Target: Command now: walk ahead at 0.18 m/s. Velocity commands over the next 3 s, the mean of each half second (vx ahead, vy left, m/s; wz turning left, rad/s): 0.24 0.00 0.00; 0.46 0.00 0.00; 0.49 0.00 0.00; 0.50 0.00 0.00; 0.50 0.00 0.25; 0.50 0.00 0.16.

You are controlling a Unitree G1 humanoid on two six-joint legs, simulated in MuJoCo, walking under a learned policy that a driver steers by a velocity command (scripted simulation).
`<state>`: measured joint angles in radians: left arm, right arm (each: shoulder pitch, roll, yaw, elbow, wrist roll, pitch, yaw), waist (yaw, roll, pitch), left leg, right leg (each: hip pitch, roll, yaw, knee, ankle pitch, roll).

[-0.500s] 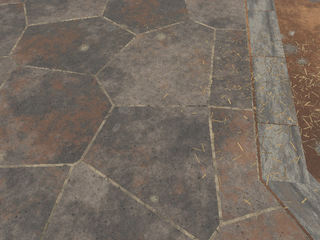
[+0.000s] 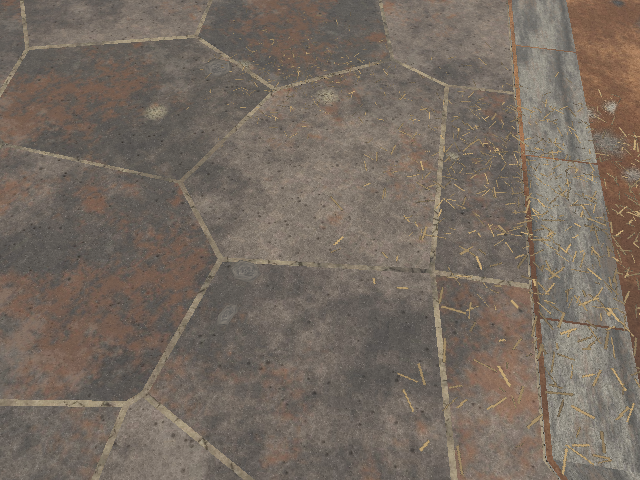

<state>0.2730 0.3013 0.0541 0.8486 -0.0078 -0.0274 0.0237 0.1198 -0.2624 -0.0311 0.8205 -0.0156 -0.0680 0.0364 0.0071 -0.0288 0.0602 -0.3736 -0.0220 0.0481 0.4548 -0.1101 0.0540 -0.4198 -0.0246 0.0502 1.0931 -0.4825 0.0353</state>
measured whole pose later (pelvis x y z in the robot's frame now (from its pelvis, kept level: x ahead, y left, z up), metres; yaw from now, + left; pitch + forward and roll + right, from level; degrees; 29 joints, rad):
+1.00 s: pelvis +0.35 +0.05 +0.01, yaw +1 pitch +1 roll +1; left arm 0.05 0.27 0.07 0.86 -0.01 -0.08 -0.01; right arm 0.37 -0.25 -0.04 1.01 0.01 -0.08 0.00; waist -0.08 -0.03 0.01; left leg 0.02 -0.06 0.05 0.19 -0.23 0.06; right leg -0.66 -0.11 0.02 0.66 0.04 0.00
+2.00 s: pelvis +0.92 +0.08 +0.01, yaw +1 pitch +1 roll +1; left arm 0.12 0.29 0.07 0.92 -0.01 -0.07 0.01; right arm 0.32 -0.24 -0.05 0.98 0.00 -0.09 0.01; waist -0.05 -0.04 0.01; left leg -0.09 -0.07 0.06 0.24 -0.16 0.07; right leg -0.66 -0.13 0.04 0.88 -0.11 -0.01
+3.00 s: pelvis +1.47 +0.15 +0.01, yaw +14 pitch +0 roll +1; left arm 0.19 0.28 0.09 0.98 -0.04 -0.06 0.00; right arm 0.25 -0.23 -0.08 0.91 -0.02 -0.09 0.01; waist -0.02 -0.04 0.04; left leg -0.17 -0.02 0.15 0.36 -0.19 0.06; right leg -0.56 -0.13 0.05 1.13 -0.27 -0.03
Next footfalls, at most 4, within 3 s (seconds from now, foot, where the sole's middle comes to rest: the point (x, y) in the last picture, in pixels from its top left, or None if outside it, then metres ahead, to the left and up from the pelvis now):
0.26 right None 0.13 -0.14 -0.77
0.66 left None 0.31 0.13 -0.77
1.16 right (364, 383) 0.65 -0.09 -0.77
1.70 left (259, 271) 0.94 0.16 -0.77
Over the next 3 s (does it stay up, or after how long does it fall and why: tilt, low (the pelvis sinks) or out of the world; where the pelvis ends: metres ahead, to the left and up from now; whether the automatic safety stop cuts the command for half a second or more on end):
stays up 1.47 0.15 0.01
